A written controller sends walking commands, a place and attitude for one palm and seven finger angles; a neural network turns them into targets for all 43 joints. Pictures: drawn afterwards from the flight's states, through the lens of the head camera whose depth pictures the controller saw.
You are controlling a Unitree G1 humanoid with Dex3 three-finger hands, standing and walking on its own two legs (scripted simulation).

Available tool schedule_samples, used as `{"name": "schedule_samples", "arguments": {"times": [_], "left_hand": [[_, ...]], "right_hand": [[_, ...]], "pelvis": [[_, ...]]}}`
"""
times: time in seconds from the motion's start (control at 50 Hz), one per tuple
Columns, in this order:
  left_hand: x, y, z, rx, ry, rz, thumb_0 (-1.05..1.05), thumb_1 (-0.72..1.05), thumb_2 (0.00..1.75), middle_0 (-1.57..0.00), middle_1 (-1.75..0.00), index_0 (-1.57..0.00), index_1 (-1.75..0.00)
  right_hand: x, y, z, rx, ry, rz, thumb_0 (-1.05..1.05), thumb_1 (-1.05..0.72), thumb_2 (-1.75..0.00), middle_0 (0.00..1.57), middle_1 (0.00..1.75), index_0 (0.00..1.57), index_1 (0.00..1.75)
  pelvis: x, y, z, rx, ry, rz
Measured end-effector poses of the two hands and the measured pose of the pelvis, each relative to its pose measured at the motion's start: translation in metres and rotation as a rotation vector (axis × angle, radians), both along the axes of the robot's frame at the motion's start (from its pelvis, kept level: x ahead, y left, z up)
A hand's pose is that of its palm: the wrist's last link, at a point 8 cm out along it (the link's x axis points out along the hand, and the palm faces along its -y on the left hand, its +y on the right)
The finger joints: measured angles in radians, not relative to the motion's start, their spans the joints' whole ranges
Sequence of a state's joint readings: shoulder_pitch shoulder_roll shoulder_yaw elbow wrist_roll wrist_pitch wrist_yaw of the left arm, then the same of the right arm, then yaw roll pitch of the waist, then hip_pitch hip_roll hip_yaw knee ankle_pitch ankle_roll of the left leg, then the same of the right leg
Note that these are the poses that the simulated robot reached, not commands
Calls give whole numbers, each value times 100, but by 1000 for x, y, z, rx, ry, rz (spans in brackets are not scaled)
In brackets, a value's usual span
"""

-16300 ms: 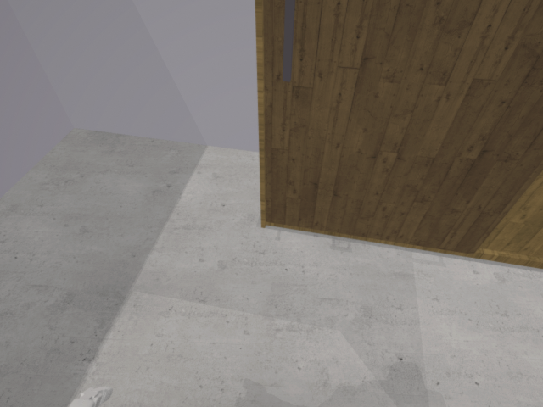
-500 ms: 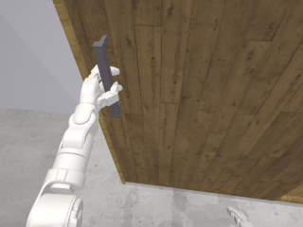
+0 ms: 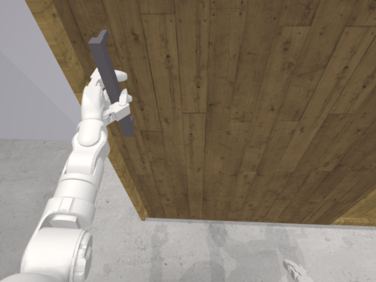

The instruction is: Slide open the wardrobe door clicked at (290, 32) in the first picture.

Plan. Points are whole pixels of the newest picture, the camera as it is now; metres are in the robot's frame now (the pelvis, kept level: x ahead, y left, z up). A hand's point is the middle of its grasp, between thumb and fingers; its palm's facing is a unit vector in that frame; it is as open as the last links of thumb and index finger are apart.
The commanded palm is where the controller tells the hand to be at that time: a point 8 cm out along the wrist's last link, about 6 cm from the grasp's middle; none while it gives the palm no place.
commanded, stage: step sideways, sliding the door along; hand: left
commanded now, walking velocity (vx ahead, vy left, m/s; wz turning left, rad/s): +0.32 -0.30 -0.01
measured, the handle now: (118, 90) +0.48 +0.19 +0.16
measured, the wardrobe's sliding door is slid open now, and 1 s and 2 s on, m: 0.03 0.15 0.50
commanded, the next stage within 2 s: none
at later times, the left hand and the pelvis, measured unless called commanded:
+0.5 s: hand (133, 103) +0.44 +0.14 +0.15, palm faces +0.33 -0.94 -0.01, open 6.0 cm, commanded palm +0.41 +0.12 +0.15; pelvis +0.04 -0.08 +0.01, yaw +4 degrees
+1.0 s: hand (189, 102) +0.44 +0.02 +0.15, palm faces +0.45 -0.89 +0.00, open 6.4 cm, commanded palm +0.41 -0.01 +0.15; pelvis +0.11 -0.22 +0.02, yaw +6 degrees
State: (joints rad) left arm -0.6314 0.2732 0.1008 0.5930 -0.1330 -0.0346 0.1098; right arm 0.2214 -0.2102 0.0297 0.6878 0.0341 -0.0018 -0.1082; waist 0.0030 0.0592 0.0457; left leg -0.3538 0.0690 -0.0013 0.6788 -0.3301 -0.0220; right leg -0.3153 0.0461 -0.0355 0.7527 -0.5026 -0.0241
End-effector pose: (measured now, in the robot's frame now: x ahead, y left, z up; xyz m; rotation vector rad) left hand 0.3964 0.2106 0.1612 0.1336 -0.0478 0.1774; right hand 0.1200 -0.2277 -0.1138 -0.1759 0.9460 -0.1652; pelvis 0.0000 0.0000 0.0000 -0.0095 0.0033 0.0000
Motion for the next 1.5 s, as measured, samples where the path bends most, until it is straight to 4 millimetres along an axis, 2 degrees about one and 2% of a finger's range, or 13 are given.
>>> {"name": "schedule_samples", "arguments": {"times": [0.08, 0.22, 0.38, 0.54, 0.64, 0.68, 0.74, 0.88, 1.04, 1.22, 1.32, 1.42, 1.5], "left_hand": [[0, -4, -2, -5, -20, 51, -2, 73, 84, -43, -139, -26, -140], [0, -8, -4, -24, -54, 86, -2, 74, 86, -44, -139, -25, -140], [3, -11, -11, -53, -159, 97, -1, 75, 86, -42, -140, -24, -139], [2, -27, -10, -89, -142, 166, 0, 75, 86, -38, -140, -25, -137], [2, -45, -10, -47, -145, 253, -2, 72, 87, -40, -140, -21, -138], [2, -54, -11, -11, -153, 302, -3, 70, 86, -41, -140, -18, -138], [1, -69, -10, 36, -129, 350, -5, 69, 86, -43, -140, -14, -139], [2, -107, -11, -19, -176, 299, -3, 73, 84, -44, -140, -15, -139], [2, -161, -12, -71, -192, 271, 0, 75, 84, -42, -140, -16, -136], [2, -230, -12, 15, -197, 314, -3, 72, 84, -43, -140, -13, -135], [-1, -271, -10, 22, -153, 268, -4, 73, 83, -44, -140, -12, -136], [1, -310, -14, -42, -217, 140, -2, 76, 83, -43, -140, -10, -134], [3, -334, -15, -39, -240, 25, -3, 74, 81, -43, -140, -12, -133]], "right_hand": [[3, -19, -13, -7, 55, 23, 1, -90, -90, 20, 30, 20, 30], [35, -43, 3, -75, 110, 108, 1, -90, -90, 20, 30, 20, 30], [109, -36, 14, -46, -45, 168, 1, -91, -90, 20, 30, 20, 30], [152, -30, 31, 51, -91, 306, 1, -90, -90, 20, 30, 20, 30], [181, -55, 23, 103, -131, 362, 1, -90, -90, 20, 30, 20, 30], [194, -71, 14, 129, -157, 367, 1, -90, -90, 20, 30, 20, 30], [208, -102, 7, 118, -166, 327, 1, -90, -90, 20, 30, 20, 30], [208, -158, 16, -12, -127, 261, 1, -91, -90, 20, 30, 20, 30], [199, -186, 38, 26, -90, 326, 1, -91, -90, 20, 30, 19, 30], [238, -223, 20, 172, -230, 352, 1, -90, -90, 20, 30, 20, 30], [250, -260, 23, 125, -248, 294, 1, -90, -90, 20, 30, 20, 30], [234, -292, 30, 35, -228, 246, 1, -91, -90, 20, 30, 20, 30], [205, -315, 40, -12, -173, 221, 1, -91, -90, 20, 30, 19, 30]], "pelvis": [[6, -18, -7, -10, -23, 43], [28, -32, 8, 35, -23, 80], [35, -45, 0, 6, -55, 52], [51, -96, 13, -58, -62, 74], [74, -141, 3, -49, -67, 100], [84, -160, -5, -30, -68, 108], [89, -172, -2, -24, -50, 132], [96, -183, 6, -25, -20, 144], [110, -229, 20, -58, -60, 99], [131, -305, -2, -30, -80, 87], [121, -319, 8, 19, -20, 74], [111, -325, 4, 3, 0, 81], [103, -342, 6, -2, -31, 50]]}}
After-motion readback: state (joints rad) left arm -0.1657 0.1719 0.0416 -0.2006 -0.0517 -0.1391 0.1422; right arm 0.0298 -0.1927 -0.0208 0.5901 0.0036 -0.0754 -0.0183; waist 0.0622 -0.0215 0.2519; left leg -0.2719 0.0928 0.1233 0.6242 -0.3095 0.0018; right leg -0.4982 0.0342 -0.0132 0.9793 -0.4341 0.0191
